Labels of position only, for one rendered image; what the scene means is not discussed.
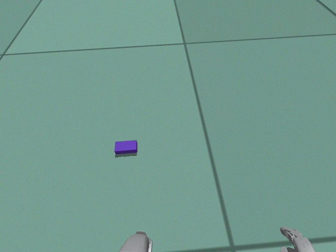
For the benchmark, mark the small box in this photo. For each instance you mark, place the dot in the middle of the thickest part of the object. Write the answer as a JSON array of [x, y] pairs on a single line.
[[123, 147]]

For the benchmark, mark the right robot hand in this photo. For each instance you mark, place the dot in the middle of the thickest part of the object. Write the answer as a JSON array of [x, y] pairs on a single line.
[[301, 244]]

